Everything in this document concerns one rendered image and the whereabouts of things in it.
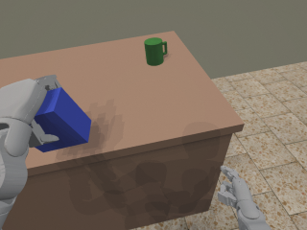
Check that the robot right hand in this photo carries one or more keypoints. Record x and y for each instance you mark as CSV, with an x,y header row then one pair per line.
x,y
238,190

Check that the sponge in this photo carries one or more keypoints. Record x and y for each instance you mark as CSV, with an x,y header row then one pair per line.
x,y
59,115

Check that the robot right forearm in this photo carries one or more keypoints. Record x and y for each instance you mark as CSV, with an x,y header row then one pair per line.
x,y
250,217

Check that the table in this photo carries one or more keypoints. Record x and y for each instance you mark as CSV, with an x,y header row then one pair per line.
x,y
158,138

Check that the robot left hand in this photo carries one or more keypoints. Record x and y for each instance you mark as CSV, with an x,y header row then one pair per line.
x,y
22,100

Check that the robot left forearm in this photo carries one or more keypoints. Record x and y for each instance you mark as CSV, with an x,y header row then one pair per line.
x,y
14,148

